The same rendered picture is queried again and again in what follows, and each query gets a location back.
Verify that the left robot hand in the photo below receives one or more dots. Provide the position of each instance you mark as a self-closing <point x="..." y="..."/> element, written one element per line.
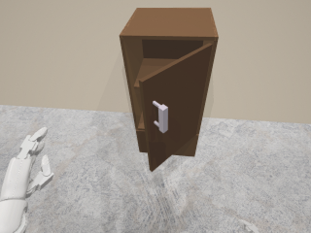
<point x="16" y="182"/>

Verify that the handle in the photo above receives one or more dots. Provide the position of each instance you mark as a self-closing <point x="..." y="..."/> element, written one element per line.
<point x="162" y="117"/>

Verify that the right robot hand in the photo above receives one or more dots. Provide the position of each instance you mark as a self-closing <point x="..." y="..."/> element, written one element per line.
<point x="246" y="226"/>

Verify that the cupboard door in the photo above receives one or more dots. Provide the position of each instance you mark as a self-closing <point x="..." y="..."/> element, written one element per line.
<point x="179" y="86"/>

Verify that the left robot forearm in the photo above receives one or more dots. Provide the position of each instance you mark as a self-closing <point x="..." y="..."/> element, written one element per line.
<point x="13" y="217"/>

